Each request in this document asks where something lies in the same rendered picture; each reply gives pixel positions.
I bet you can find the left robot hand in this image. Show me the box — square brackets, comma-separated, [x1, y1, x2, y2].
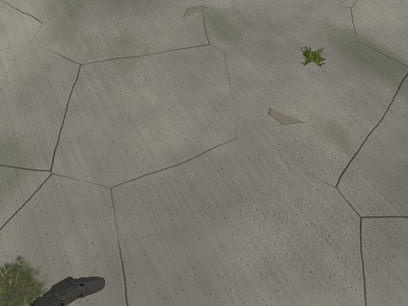
[30, 277, 105, 306]

